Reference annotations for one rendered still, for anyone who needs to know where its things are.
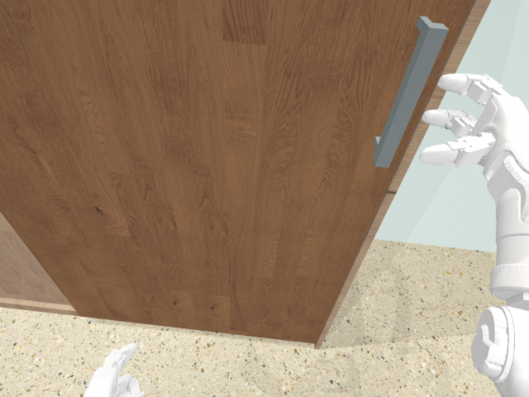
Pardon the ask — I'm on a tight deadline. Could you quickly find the wardrobe door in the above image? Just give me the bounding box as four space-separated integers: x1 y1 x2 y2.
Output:
0 0 473 344
0 212 71 305

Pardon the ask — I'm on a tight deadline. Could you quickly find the right robot forearm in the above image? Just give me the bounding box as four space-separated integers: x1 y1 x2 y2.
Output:
483 141 529 311

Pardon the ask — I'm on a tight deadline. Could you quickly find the handle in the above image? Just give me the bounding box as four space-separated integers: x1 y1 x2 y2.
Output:
373 16 449 168

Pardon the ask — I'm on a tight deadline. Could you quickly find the robot right upper arm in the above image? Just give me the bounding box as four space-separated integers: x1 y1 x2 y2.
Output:
471 305 529 397

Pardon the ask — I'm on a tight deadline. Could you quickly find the left robot hand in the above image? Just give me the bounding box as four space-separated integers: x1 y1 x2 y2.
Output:
83 343 145 397

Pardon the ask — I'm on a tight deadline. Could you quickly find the right robot hand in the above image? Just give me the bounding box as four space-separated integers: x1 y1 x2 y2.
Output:
419 74 529 169

